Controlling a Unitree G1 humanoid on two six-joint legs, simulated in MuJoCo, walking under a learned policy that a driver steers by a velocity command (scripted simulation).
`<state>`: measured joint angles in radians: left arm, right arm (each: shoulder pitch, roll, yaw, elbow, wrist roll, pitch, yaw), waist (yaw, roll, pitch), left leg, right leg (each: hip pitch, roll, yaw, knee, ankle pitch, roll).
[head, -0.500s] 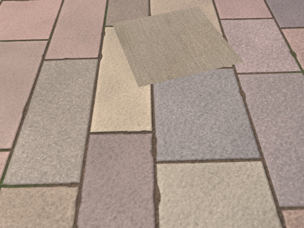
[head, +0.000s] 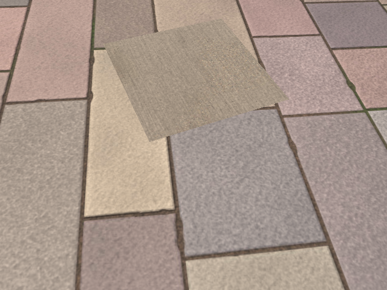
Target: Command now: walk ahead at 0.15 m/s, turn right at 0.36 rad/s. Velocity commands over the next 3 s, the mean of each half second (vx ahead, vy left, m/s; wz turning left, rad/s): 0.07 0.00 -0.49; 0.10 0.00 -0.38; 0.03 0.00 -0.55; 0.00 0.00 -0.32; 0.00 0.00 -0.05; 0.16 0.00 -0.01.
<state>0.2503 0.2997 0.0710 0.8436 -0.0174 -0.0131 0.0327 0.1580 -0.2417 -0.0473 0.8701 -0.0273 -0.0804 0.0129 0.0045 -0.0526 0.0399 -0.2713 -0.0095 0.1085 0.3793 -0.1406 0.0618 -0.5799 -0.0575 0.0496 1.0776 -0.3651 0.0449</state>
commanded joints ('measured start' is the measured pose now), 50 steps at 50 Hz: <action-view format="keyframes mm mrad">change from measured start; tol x16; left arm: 1 93 45 20 -58 5 17 7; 11 -93 50 27 -195 3 39 -47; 17 85 261 86 -215 42 27 -25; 50 -169 28 14 -312 0 39 -33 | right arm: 1 -60 -149 -35 -51 2 -6 -28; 50 72 -206 -61 -92 27 70 -71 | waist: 1 41 155 -111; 14 16 138 -99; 17 47 -255 -270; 20 12 -13 -181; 36 -22 -102 -103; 39 -45 309 -3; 50 -69 199 -47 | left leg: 1 53 286 -88 -144 531 178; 14 226 321 8 94 392 68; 15 159 247 60 245 317 -1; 17 -354 -11 -12 781 -563 -130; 23 -314 29 -157 737 -264 -117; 36 73 -12 -74 110 -146 -63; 39 168 418 -687 -166 -234 186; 45 182 270 -242 -110 292 115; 50 245 272 -107 -87 373 122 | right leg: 1 42 -41 10 -55 123 8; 13 125 3 -116 -486 91 -68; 15 366 18 -61 -676 447 -134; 16 598 -198 238 -627 940 -243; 17 678 -362 478 -655 1059 -442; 21 501 -184 238 -704 692 -289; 31 358 -134 261 -713 439 -276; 37 153 -26 297 -659 -272 -174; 41 -178 103 137 -13 -152 -52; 50 -59 20 -40 -200 100 39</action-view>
